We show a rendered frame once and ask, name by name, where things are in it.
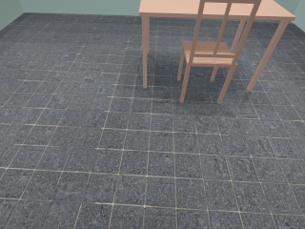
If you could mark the chair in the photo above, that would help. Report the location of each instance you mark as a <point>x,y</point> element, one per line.
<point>213,54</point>

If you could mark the table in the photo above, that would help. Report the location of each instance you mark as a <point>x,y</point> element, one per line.
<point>268,10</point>

